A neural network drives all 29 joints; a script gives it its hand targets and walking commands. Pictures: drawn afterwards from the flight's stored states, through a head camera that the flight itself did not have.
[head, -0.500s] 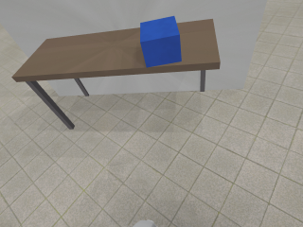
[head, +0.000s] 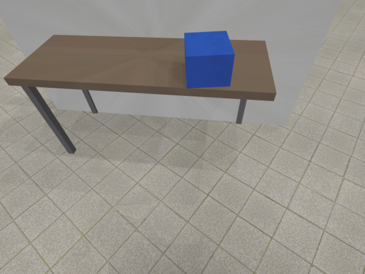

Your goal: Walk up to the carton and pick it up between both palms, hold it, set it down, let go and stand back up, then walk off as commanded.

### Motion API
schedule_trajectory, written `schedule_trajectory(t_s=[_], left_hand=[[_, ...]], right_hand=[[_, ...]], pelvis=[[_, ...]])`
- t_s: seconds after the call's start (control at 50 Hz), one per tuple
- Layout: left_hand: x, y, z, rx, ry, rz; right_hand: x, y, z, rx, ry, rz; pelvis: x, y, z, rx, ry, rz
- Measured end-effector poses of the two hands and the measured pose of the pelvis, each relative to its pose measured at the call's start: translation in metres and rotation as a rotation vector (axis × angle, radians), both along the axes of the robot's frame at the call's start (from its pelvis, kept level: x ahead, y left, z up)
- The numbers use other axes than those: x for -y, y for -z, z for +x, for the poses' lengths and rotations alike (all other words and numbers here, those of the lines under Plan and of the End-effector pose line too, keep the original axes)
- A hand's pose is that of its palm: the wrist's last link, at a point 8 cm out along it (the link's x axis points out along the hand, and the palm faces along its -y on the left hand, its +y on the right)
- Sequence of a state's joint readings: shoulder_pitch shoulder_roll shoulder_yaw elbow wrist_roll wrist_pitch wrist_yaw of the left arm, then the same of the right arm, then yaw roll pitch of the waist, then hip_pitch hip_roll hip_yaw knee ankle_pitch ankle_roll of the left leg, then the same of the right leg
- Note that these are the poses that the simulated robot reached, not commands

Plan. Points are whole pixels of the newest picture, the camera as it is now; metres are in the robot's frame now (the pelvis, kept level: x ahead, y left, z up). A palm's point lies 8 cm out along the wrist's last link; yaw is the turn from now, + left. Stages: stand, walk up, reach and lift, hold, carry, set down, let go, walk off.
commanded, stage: walk off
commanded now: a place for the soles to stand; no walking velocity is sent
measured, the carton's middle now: (206, 59) +0.98 -0.07 -0.04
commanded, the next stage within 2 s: stand in 1.26 s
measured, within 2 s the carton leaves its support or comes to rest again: neither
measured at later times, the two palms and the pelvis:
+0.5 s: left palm out of the picture +0.12 +0.31 -0.08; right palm out of the picture +0.13 -0.32 -0.10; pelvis +0.05 -0.01 +0.00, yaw +0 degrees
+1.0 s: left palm out of the picture +0.10 +0.32 -0.08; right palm out of the picture +0.10 -0.31 -0.09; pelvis +0.01 +0.00 +0.00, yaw -1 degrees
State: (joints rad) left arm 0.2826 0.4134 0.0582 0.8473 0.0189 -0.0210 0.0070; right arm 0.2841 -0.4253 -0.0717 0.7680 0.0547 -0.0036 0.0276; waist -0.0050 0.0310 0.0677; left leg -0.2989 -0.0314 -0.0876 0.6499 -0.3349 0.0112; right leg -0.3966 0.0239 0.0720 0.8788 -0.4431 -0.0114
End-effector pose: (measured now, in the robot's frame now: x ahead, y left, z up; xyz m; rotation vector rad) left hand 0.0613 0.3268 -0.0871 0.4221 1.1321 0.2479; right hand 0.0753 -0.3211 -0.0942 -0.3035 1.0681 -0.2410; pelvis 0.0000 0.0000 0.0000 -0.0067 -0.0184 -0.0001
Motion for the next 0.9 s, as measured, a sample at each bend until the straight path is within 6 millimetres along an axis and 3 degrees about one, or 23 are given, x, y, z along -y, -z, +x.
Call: schedule_trajectory(t_s=[0.14, 0.34, 0.54, 0.9], left_hand=[[0.028, -0.008, 0.031, 0.028, 0.011, 0.009], [0.027, -0.012, 0.064, 0.051, 0.025, 0.022], [0.014, -0.004, 0.060, 0.066, 0.017, 0.001], [0.011, -0.004, 0.040, 0.106, 0.028, -0.013]], right_hand=[[0.018, 0.010, 0.026, -0.010, -0.003, 0.025], [0.015, 0.012, 0.053, 0.003, -0.005, 0.032], [0.000, 0.006, 0.056, 0.033, -0.028, 0.013], [-0.008, 0.000, 0.031, 0.074, -0.042, 0.011]], pelvis=[[0.023, -0.001, 0.027, -0.011, 0.001, 0.023], [0.022, -0.001, 0.049, -0.032, 0.007, 0.027], [0.008, 0.002, 0.042, -0.024, 0.002, 0.006], [0.002, 0.002, 0.015, 0.013, 0.014, 0.005]])
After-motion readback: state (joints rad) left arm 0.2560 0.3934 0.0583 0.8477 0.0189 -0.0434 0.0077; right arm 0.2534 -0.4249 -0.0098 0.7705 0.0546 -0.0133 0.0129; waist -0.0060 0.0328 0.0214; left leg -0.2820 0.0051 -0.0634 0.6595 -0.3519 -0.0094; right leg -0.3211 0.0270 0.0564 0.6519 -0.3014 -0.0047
